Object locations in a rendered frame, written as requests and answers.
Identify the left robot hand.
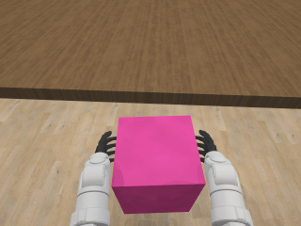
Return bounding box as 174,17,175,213
95,131,117,163

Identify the robot right forearm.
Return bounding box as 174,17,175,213
204,151,254,226

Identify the right robot hand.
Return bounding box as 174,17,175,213
195,130,217,163

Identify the robot left forearm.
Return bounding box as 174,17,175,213
70,152,111,226

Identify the carton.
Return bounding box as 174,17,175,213
111,115,206,215

